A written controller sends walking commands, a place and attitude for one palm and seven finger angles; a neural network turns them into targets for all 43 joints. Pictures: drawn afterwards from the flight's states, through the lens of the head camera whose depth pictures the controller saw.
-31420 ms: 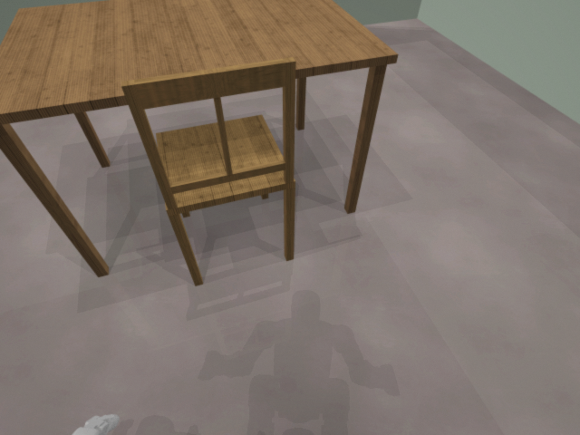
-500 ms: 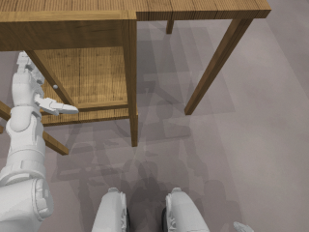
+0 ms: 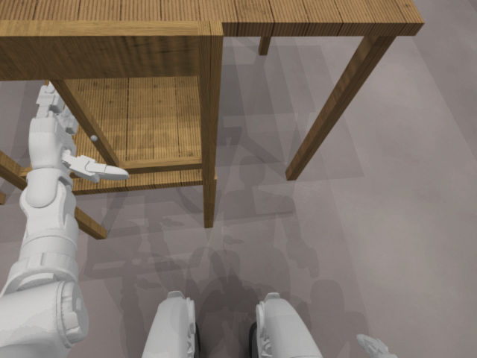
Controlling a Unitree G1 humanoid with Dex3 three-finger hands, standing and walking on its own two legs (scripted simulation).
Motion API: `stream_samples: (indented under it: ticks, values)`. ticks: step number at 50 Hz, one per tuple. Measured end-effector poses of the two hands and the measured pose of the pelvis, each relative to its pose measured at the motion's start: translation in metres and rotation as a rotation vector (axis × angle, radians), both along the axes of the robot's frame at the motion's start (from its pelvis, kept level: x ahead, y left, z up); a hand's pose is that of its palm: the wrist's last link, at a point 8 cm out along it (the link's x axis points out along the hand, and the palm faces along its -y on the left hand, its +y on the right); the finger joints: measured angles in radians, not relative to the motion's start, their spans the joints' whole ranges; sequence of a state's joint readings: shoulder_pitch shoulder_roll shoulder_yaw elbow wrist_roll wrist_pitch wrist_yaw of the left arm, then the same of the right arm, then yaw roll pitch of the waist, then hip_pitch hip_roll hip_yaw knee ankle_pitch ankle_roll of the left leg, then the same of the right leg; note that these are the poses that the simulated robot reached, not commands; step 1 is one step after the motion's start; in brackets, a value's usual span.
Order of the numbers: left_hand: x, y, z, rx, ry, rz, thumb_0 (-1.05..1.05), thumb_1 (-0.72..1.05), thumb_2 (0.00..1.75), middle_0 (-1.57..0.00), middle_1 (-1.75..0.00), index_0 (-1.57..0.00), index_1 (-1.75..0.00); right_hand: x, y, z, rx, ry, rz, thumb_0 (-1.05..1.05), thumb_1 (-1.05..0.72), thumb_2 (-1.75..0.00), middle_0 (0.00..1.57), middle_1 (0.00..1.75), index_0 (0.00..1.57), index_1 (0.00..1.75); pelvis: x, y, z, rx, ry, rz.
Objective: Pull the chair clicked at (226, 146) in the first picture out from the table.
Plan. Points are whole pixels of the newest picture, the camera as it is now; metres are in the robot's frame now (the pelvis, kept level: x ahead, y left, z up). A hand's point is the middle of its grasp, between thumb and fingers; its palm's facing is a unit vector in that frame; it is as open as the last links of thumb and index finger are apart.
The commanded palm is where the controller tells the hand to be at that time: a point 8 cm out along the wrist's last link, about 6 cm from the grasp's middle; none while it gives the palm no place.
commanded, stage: hook a spindle and tug to test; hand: left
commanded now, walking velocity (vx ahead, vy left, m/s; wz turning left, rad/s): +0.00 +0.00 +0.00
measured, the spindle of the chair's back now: (92, 130) +0.48 +0.23 +0.01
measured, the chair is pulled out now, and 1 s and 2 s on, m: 0.00 0.00 0.08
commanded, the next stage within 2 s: step backward, pulling the chair out in 1.32 s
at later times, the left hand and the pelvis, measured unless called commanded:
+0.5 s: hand (103, 138) +0.45 +0.21 +0.03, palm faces +0.10 -0.99 -0.03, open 9.1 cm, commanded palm +0.42 +0.24 +0.03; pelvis +0.00 +0.00 +0.00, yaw +0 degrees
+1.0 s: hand (104, 141) +0.45 +0.20 +0.03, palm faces +0.10 -0.99 -0.03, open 4.9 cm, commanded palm +0.41 +0.24 +0.03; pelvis +0.00 -0.01 +0.01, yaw +0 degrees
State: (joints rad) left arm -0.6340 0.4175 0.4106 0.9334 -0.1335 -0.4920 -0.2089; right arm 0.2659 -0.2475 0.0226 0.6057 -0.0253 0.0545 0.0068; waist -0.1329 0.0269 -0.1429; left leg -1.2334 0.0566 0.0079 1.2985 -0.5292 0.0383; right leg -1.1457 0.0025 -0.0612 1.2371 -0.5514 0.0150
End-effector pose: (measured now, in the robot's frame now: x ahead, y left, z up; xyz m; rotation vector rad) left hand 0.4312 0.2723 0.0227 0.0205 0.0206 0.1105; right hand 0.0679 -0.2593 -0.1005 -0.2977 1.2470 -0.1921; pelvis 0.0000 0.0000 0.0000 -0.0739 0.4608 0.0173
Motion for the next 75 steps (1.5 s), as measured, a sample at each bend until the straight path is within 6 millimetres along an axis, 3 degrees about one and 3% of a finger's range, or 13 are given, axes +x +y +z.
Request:
stream_samples:
  ticks: [13,21,27,39,53,72,75]
  values:
    - [0.001,-0.009,0.000,-0.006,0.010,-0.027,-0.01,-0.42,0.33,-0.30,-0.82,-0.30,-0.82,-0.005,0.001,-0.004,0.002,0.022,0.004,0.01,-0.90,-0.90,0.21,0.30,0.20,0.30,-0.002,0.000,-0.001,-0.002,0.001,0.011]
    - [0.003,-0.017,0.005,0.005,0.000,-0.022,-0.01,-0.10,0.47,-0.43,-1.22,-0.43,-1.23,-0.008,-0.001,-0.002,0.012,0.009,-0.016,0.01,-0.90,-0.90,0.21,0.30,0.20,0.30,-0.001,-0.002,0.001,0.004,-0.003,0.000]
    - [-0.007,-0.014,0.007,0.014,0.006,-0.008,-0.01,0.21,0.60,-0.48,-1.38,-0.48,-1.38,-0.009,-0.002,-0.001,0.025,0.005,-0.020,0.01,-0.90,-0.90,0.21,0.30,0.20,0.30,-0.001,-0.004,0.003,0.009,-0.013,-0.003]
    - [-0.005,-0.018,0.006,0.012,-0.009,-0.010,0.01,0.77,0.84,-0.48,-1.43,-0.50,-1.45,-0.005,-0.009,-0.004,0.012,0.003,-0.005,0.01,-0.90,-0.90,0.21,0.30,0.20,0.30,-0.002,-0.008,0.000,0.010,-0.009,0.003]
    - [-0.012,-0.019,0.007,0.006,0.013,-0.017,0.01,0.80,0.81,-0.46,-1.44,-0.44,-1.45,0.011,-0.006,0.005,0.032,-0.040,-0.028,0.01,-0.90,-0.90,0.21,0.30,0.20,0.30,0.008,-0.008,0.008,0.017,-0.014,-0.012]
    - [-0.032,-0.018,0.007,0.001,0.011,-0.015,0.01,0.80,0.81,-0.45,-1.43,-0.43,-1.45,0.048,0.005,0.010,0.052,-0.107,0.009,0.01,-0.90,-0.90,0.21,0.30,0.20,0.30,0.021,-0.001,0.014,0.017,-0.014,-0.009]
    - [-0.030,-0.020,0.017,0.071,0.117,0.016,0.02,0.79,0.82,-0.45,-1.39,-0.43,-1.45,0.050,0.011,0.021,0.050,-0.089,-0.027,0.01,-0.90,-0.90,0.20,0.30,0.20,0.30,0.021,0.001,0.029,0.024,-0.086,0.003]
